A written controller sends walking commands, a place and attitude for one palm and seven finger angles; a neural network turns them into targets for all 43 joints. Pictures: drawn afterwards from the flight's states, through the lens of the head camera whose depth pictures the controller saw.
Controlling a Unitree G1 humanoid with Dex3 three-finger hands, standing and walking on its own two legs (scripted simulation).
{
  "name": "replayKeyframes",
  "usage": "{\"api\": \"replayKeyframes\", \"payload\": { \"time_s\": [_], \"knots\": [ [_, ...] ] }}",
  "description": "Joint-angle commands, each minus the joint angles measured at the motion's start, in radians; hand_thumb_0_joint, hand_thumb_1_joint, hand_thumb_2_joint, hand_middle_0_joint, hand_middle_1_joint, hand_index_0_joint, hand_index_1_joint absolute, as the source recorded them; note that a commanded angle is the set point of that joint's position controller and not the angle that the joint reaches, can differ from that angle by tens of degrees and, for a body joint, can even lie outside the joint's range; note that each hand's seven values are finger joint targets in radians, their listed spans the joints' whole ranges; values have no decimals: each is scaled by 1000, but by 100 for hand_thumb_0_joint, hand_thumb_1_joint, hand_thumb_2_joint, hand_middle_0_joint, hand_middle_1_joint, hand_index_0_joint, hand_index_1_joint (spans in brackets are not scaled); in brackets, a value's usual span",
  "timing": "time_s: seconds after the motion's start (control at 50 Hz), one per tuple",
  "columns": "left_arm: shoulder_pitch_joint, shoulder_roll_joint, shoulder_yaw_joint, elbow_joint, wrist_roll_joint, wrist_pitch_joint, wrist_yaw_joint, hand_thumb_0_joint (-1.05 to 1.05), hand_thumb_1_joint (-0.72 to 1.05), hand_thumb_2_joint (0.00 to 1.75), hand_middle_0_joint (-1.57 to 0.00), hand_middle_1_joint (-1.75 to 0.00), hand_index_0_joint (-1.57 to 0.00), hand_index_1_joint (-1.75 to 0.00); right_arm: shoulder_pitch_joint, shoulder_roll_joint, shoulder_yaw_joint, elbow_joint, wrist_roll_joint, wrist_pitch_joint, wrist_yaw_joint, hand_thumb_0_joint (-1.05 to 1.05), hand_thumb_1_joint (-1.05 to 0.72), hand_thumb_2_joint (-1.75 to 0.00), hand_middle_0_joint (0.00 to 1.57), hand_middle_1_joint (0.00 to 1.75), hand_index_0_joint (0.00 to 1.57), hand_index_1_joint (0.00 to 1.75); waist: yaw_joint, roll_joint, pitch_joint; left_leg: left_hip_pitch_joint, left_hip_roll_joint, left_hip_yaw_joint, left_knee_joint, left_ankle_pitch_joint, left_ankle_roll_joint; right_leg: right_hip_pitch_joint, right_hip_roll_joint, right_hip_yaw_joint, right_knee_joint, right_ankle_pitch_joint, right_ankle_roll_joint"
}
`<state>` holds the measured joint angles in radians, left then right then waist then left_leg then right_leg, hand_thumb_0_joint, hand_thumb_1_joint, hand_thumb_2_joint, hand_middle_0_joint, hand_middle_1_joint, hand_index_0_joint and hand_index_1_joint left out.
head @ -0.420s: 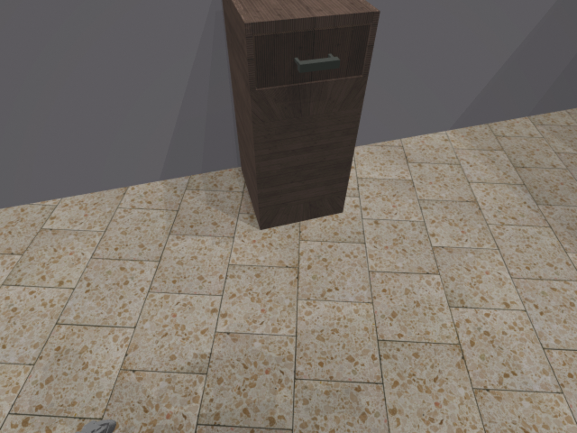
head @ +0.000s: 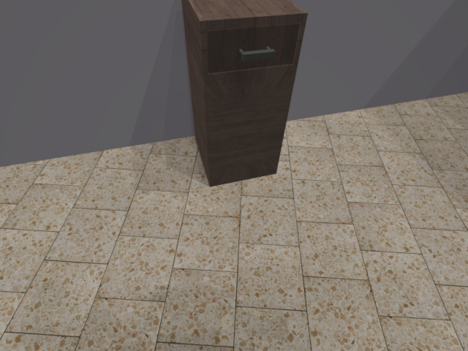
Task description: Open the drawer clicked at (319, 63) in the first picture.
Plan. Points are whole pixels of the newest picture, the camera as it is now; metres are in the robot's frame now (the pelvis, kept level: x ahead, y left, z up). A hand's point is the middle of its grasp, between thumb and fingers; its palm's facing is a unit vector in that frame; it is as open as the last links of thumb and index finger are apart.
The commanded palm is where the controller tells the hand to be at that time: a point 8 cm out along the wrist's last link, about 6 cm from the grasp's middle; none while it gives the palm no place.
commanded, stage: stand and wait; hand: left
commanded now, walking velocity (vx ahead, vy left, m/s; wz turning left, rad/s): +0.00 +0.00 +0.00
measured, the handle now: (256, 52) +1.14 -0.02 +0.00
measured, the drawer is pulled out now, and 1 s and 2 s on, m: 0.00 0.00 0.00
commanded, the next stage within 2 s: look at it before walking up in 0.40 s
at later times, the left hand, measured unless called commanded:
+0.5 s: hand out of the picture +0.07 +0.25 -0.15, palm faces -0.03 -0.94 -0.33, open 7.4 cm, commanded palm none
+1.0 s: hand out of the picture +0.08 +0.25 -0.15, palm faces -0.03 -0.94 -0.33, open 7.4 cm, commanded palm none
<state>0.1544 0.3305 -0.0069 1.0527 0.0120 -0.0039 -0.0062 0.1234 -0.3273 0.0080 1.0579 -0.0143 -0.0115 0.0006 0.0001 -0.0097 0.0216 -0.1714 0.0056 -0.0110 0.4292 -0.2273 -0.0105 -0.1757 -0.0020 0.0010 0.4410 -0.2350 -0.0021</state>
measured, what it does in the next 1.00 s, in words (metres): stands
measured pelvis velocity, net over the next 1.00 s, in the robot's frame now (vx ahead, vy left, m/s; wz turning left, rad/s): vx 0.00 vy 0.00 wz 0.00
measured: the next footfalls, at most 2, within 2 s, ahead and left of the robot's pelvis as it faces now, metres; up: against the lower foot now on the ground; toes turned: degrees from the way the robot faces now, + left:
left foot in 1.96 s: +0.03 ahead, +0.13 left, +0.00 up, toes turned -22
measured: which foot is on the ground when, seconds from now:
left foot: down 0.00-1.00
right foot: down 0.00-1.00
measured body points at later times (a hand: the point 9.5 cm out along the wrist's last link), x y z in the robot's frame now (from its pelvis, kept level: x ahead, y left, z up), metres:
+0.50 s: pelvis +0.00 +0.00 +0.00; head +0.00 +0.00 +0.45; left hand +0.07 +0.30 -0.13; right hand +0.07 -0.30 -0.13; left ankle +0.00 +0.13 -0.74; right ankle +0.00 -0.12 -0.74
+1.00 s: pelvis +0.00 +0.00 +0.00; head +0.01 +0.00 +0.45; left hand +0.08 +0.30 -0.13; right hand +0.08 -0.30 -0.13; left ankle +0.00 +0.13 -0.74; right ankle +0.00 -0.12 -0.74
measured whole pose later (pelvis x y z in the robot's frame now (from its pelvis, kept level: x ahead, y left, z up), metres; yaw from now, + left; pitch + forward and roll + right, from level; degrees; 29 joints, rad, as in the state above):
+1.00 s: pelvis +0.00 +0.00 +0.00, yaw +0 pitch -2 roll +0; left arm 0.14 0.34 -0.01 1.09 0.01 -0.01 -0.01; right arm 0.12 -0.34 0.01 1.10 -0.01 -0.02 0.00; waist 0.00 -0.01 0.03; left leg -0.14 0.01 -0.01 0.37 -0.20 -0.01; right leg -0.14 0.00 0.00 0.38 -0.20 0.00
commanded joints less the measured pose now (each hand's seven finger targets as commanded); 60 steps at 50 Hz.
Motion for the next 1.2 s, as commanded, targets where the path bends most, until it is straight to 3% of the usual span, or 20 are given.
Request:
{"api": "replayKeyframes", "payload": {
  "time_s": [0.0,0.22,0.86,1.12,1.14,1.18],
  "knots": [
    [-56,212,42,-61,-1,-22,17,0,90,90,-20,-30,-20,-30,-50,-202,-48,-58,2,-23,-14,0,-90,-90,20,30,20,30,1,19,-57,7,97,-89,-79,124,41,8,-118,108,-92,104,-36],
    [-47,216,39,-33,-2,-20,15,0,90,90,-20,-30,-20,-30,-38,-211,-44,-24,4,-22,-12,0,-90,-90,20,30,20,30,3,6,-33,4,99,-99,-103,82,40,-4,-117,114,-120,39,-33],
    [-52,218,40,-33,1,-26,17,0,90,90,-20,-30,-20,-30,-46,-214,-43,-18,7,-25,-13,0,-90,-90,20,30,20,30,3,14,-68,47,111,-93,-112,181,37,41,-119,104,-117,174,-31],
    [-56,222,41,-30,0,-22,15,0,90,90,-20,-30,-20,-30,-50,-220,-41,-15,6,-25,-15,0,-90,-90,20,30,20,30,4,25,-50,54,113,-89,-124,160,34,32,-116,111,-130,153,-30],
    [-55,218,43,-36,1,-18,14,0,90,90,-20,-30,-20,-30,-44,-217,-44,-18,4,-24,-17,0,-90,-90,20,30,20,30,2,21,-53,67,117,-77,-109,171,33,15,-113,117,-117,181,-32],
    [-17,143,35,-38,0,3,18,0,90,90,-20,-30,-20,-30,4,-134,-35,-18,4,-12,-22,0,-90,-90,20,30,20,30,-3,13,-67,77,123,-36,-61,196,21,-9,-110,126,-70,251,-24]
  ]
}}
